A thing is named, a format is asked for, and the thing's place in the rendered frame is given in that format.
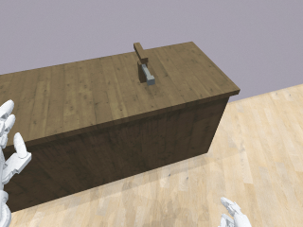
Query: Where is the robot left hand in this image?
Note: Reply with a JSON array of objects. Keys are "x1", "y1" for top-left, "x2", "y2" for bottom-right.
[{"x1": 0, "y1": 99, "x2": 31, "y2": 190}]

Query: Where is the robot left forearm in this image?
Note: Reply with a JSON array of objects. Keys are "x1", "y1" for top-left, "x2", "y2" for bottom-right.
[{"x1": 0, "y1": 190, "x2": 12, "y2": 227}]

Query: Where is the counter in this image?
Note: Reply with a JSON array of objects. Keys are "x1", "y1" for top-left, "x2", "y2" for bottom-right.
[{"x1": 0, "y1": 42, "x2": 241, "y2": 213}]

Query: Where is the tap lever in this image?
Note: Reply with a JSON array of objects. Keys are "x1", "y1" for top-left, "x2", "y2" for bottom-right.
[{"x1": 141, "y1": 64, "x2": 155, "y2": 86}]

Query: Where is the robot right hand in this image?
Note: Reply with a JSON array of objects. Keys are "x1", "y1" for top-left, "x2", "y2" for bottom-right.
[{"x1": 218, "y1": 197, "x2": 252, "y2": 227}]

